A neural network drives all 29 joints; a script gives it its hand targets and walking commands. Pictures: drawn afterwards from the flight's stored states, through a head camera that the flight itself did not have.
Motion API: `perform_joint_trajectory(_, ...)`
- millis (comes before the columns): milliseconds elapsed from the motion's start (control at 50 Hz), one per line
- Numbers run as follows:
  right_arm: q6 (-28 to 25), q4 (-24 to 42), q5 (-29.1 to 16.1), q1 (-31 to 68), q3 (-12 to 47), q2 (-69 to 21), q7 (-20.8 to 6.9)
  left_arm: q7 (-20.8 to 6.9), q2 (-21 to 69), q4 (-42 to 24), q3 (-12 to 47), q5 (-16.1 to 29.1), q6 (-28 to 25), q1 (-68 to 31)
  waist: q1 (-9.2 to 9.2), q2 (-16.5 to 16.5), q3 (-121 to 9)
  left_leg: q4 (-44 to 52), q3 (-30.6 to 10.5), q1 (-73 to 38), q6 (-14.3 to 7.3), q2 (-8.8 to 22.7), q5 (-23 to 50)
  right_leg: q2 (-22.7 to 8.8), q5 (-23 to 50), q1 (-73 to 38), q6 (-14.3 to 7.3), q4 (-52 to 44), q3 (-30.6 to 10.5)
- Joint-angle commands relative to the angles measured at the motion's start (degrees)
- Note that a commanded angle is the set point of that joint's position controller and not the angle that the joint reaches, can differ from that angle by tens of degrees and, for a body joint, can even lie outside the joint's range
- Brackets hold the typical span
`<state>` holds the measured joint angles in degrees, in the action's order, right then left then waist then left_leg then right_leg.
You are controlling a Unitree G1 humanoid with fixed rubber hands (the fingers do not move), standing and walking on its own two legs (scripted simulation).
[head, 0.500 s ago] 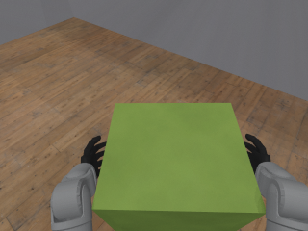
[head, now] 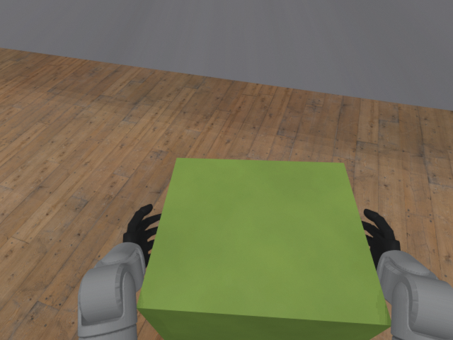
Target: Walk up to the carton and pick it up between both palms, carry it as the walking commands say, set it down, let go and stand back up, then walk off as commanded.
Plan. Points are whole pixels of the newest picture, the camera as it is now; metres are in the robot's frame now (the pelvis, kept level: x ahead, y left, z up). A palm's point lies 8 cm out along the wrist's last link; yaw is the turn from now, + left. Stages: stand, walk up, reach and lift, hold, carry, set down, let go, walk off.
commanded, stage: carry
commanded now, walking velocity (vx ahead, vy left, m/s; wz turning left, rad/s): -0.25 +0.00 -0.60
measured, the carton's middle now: (254, 263) +0.26 -0.02 -0.02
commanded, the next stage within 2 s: none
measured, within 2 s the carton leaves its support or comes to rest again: neither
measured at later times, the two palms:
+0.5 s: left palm out of the picture +0.09 +0.12 +0.09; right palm out of the picture -0.01 -0.25 +0.09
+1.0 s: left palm out of the picture -0.09 +0.08 +0.08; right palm out of the picture -0.30 -0.24 +0.10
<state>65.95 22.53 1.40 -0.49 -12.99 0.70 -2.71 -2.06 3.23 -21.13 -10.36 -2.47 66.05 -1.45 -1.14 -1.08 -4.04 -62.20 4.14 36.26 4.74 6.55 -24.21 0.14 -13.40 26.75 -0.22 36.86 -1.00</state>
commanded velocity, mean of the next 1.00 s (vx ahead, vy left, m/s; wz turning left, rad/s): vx -0.25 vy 0.00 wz -0.60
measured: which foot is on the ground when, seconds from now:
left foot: up 0.00-0.18, down 0.20-0.54, up 0.56-0.86, down 0.88-1.00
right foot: down 0.00-0.22, up 0.24-0.52, down 0.54-0.90, up 0.92-1.00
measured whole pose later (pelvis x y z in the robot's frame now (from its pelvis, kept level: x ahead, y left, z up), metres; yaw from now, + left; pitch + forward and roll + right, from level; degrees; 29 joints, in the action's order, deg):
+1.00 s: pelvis -0.39 +0.04 +0.01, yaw -34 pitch +2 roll -1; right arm 64.2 24.9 1.4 -1.4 -12.4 -3.2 -2.5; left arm -2.0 -1.0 -26.9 -9.6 -0.6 65.9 2.2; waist 1.3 3.1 -4.6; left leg -31.8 5.7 18.1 -2.2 2.0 -16.1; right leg 4.0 -21.0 37.9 2.8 59.0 -2.8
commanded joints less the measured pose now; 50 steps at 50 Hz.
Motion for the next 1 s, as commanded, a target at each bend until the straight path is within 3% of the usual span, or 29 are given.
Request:
perform_joint_trajectory(0,-1.5,13.7,-21.7,31.4,49.9,-45.8,-10.2,-8.7,40.6,-15.2,42.6,16.7,-1.3,-20.9,2.53,12.3,-15.2,-0.4,-1.6,-0.6,-0.3,-1.9,1.1,-12.8,10.7,-10.2,-6.0,-13.7,-12.9)
perform_joint_trajectory(100,-1.0,11.4,-20.1,24.9,48.5,-42.3,-10.0,-7.8,36.2,-16.6,43.0,16.3,-1.1,-19.0,2.42,13.7,-17.5,17.0,-2.0,-11.2,-2.2,-7.8,-5.0,-13.5,5.0,-12.9,-6.1,-20.1,-20.7)
perform_joint_trajectory(140,-0.8,10.7,-19.4,23.3,47.6,-41.5,-10.0,-7.9,35.8,-16.0,43.7,16.9,-0.7,-19.3,2.21,15.3,-17.4,28.4,0.2,-19.3,-3.0,-9.6,-4.7,-11.8,1.8,-10.4,-3.3,-22.8,-20.2)
perform_joint_trajectory(160,-0.8,10.4,-18.7,22.1,46.9,-41.4,-9.9,-8.0,36.0,-16.0,44.3,17.5,-0.6,-19.8,1.64,15.2,-17.4,37.3,1.5,-26.6,-3.4,-9.2,-1.8,-9.5,0.0,-6.9,0.3,-23.9,-17.8)
perform_joint_trajectory(180,-0.9,10.7,-18.1,21.2,46.1,-41.2,-9.7,-8.1,36.2,-15.9,45.2,18.1,-0.6,-19.9,1.57,11.3,-17.3,42.4,-2.0,-33.8,-3.9,-4.9,-2.4,-6.8,-1.8,-1.7,3.1,-22.0,-15.1)
perform_joint_trajectory(200,-1.1,9.6,-17.4,19.0,45.0,-40.1,-9.8,-8.4,36.3,-15.3,45.5,18.3,-0.3,-21.2,0.44,-1.8,-16.0,47.4,-11.4,-38.3,-8.4,5.8,-5.7,0.9,-2.4,7.8,9.2,-14.4,-6.0)
perform_joint_trajectory(220,-1.5,10.3,-17.4,20.7,45.0,-41.5,-9.7,-8.7,36.6,-16.9,46.5,19.9,-0.3,-24.8,0.46,-18.2,-12.2,48.5,-25.1,-23.6,-15.8,22.6,4.3,4.1,-16.1,9.4,6.7,13.7,1.6)
perform_joint_trajectory(240,-1.4,11.6,-18.0,23.5,44.5,-43.9,-9.7,-9.1,37.3,-16.4,46.2,20.2,-0.6,-27.3,1.13,-11.6,-9.6,49.3,-18.6,-15.3,-17.6,24.9,13.6,0.4,-17.1,9.6,4.7,28.1,-0.1)
perform_joint_trajectory(260,-0.9,11.0,-17.7,24.9,43.8,-44.0,-9.8,-9.6,37.9,-13.8,46.6,20.1,-0.6,-28.8,1.23,-5.6,-8.1,49.3,-11.7,-8.8,-15.6,20.4,13.1,-0.5,-13.2,6.0,3.5,35.8,-1.9)
perform_joint_trajectory(300,-0.2,7.0,-15.4,22.1,42.9,-41.9,-9.8,-9.6,37.3,-8.9,46.0,19.5,-0.5,-25.8,2.47,-5.0,-7.2,44.2,-0.3,-7.8,-10.7,12.8,19.6,-0.9,-4.5,4.3,2.7,42.4,-1.4)
perform_joint_trajectory(320,0.2,6.5,-14.9,21.7,42.7,-42.0,-9.8,-9.5,37.3,-9.0,45.9,19.8,-0.5,-25.9,2.49,-5.4,-7.4,40.5,3.0,-11.1,-9.4,9.8,23.0,-0.4,-3.3,4.8,3.2,37.5,0.2)
perform_joint_trajectory(400,1.4,6.3,-13.3,19.9,40.7,-40.7,-9.3,-9.5,37.5,-8.8,45.3,22.6,1.3,-27.1,1.35,-14.2,-9.2,36.2,-1.1,-21.8,-11.6,12.7,31.5,0.1,-12.8,5.0,3.9,18.4,5.2)
perform_joint_trajectory(480,1.2,9.3,-12.8,20.8,41.8,-41.6,-8.7,-9.9,38.8,-7.3,43.5,21.9,1.6,-25.6,1.34,-15.5,-14.4,30.5,-1.8,-27.5,-9.9,15.4,41.7,1.2,-9.3,-1.7,1.7,-2.5,8.3)
perform_joint_trajectory(520,0.7,10.3,-12.7,21.7,43.5,-42.1,-8.6,-10.3,38.9,-7.4,42.9,20.9,1.1,-24.2,1.83,-5.9,-13.7,20.7,1.8,-18.2,-3.0,12.0,30.0,-3.2,2.0,-10.1,1.2,-15.2,0.3)
perform_joint_trajectory(540,0.6,10.9,-12.8,23.4,44.1,-41.4,-8.7,-10.3,37.6,-7.9,42.1,20.3,0.7,-24.0,1.47,10.7,-13.7,13.3,3.1,-4.2,1.4,7.2,5.4,-16.5,28.3,-17.3,-1.7,-12.2,-15.2)
perform_joint_trajectory(560,0.1,12.9,-14.4,24.6,45.0,-43.6,-9.1,-10.2,37.3,-10.1,41.6,19.8,-0.2,-22.2,2.1,26.4,-13.0,4.7,2.0,1.6,2.3,1.7,-11.9,-23.0,48.0,-15.7,-9.8,-12.3,-23.7)
perform_joint_trajectory(580,-0.6,13.5,-16.6,27.7,46.5,-44.2,-9.5,-10.3,39.3,-10.9,42.6,20.0,-0.5,-23.3,2.19,19.6,-13.6,-5.1,-1.8,1.6,2.1,0.5,-10.3,-20.5,47.6,-14.9,-9.5,-11.0,-20.3)
perform_joint_trajectory(600,-1.2,13.6,-18.6,29.4,48.4,-45.9,-10.0,-10.0,40.3,-12.0,42.4,18.5,-1.0,-22.8,2.3,14.7,-14.6,-8.4,-3.0,0.6,1.2,-0.7,-6.4,-18.0,37.9,-13.6,-8.0,-10.7,-16.0)
perform_joint_trajectory(620,-1.5,13.9,-20.0,29.9,49.5,-46.8,-10.3,-9.5,40.6,-13.9,42.5,17.4,-1.4,-21.9,2.34,12.9,-14.1,-9.3,-3.5,0.3,0.8,-0.5,-2.2,-15.7,30.5,-12.2,-6.6,-10.5,-12.9)
perform_joint_trajectory(660,-2.0,16.1,-21.7,29.5,51.0,-45.8,-10.4,-8.6,39.9,-16.4,43.4,16.1,-1.7,-19.2,2.47,12.6,-14.6,-3.9,-1.6,0.1,0.5,-1.2,1.2,-12.9,22.1,-12.5,-6.0,-10.3,-11.3)
perform_joint_trajectory(760,-1.5,14.3,-20.5,22.9,49.7,-41.7,-10.4,-7.6,36.1,-17.7,43.6,15.5,-1.3,-16.7,2.52,13.2,-16.9,11.4,-2.6,-7.4,-0.8,-6.7,-4.1,-14.2,18.2,-16.2,-7.9,-16.1,-21.3)
perform_joint_trajectory(820,-1.1,13.1,-20.1,21.9,48.3,-40.8,-10.5,-7.6,35.3,-17.7,44.5,16.4,-0.8,-17.9,2.19,14.2,-17.2,25.6,-1.0,-17.7,-2.2,-9.7,-4.6,-12.6,10.0,-12.9,-5.3,-19.9,-22.0)
perform_joint_trajectory(840,-1.1,12.5,-19.6,20.8,47.5,-40.7,-10.4,-7.7,35.4,-17.6,45.0,17.1,-0.6,-18.4,1.63,14.2,-17.0,34.0,0.7,-23.6,-2.7,-10.1,-1.8,-11.0,6.0,-10.0,-2.7,-20.7,-20.5)
perform_joint_trajectory(860,-1.0,12.2,-19.0,19.8,46.8,-40.6,-10.1,-7.7,35.6,-17.4,45.8,17.7,-0.6,-18.5,1.47,12.2,-16.9,39.7,-0.7,-31.1,-3.3,-7.4,-0.8,-8.5,1.3,-4.7,0.4,-20.7,-18.2)
perform_joint_trajectory(880,-1.0,12.4,-18.7,18.9,46.1,-40.5,-10.1,-7.7,35.1,-16.7,45.9,17.9,-0.6,-18.1,1.36,5.7,-16.0,43.3,-6.6,-36.3,-4.2,-0.5,-3.0,-5.2,-2.8,1.3,2.2,-16.1,-14.9)
perform_joint_trajectory(900,-1.4,10.0,-18.3,15.9,45.0,-39.0,-10.3,-8.1,35.6,-16.8,46.3,18.5,0.0,-20.0,0.22,-17.2,-13.4,48.1,-24.7,-30.9,-12.2,17.8,1.1,4.2,-10.7,9.8,5.6,5.5,-2.5)
perform_joint_trajectory(920,-1.8,13.4,-18.8,19.5,45.7,-42.1,-10.4,-8.4,35.9,-18.1,46.7,19.4,-0.6,-23.6,1.04,-14.0,-8.6,48.5,-22.0,-19.8,-16.4,25.6,18.4,2.1,-18.2,11.0,4.4,24.4,-0.5)
perform_joint_trajectory(960,-1.3,11.5,-17.3,21.8,44.3,-41.9,-10.0,-9.4,36.9,-13.7,47.4,20.2,-0.8,-27.8,1.25,-2.6,-6.8,44.7,-9.2,-10.8,-13.9,17.6,27.5,0.3,-11.6,5.2,2.7,38.7,-4.3)
perform_joint_trajectory(980,-0.9,9.5,-16.2,20.4,43.7,-41.3,-10.0,-9.4,36.9,-10.8,46.8,19.6,-0.7,-25.4,1.97,-3.1,-7.3,42.3,-4.1,-12.0,-11.7,14.4,29.5,-0.1,-7.9,5.2,2.5,41.7,-4.1)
